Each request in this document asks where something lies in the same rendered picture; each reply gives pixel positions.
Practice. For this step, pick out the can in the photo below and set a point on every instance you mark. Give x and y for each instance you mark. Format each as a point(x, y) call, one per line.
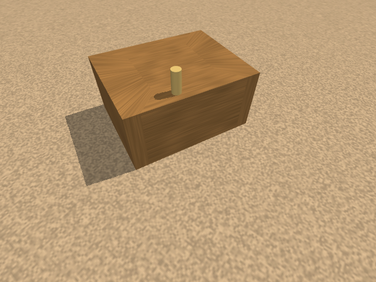
point(176, 80)

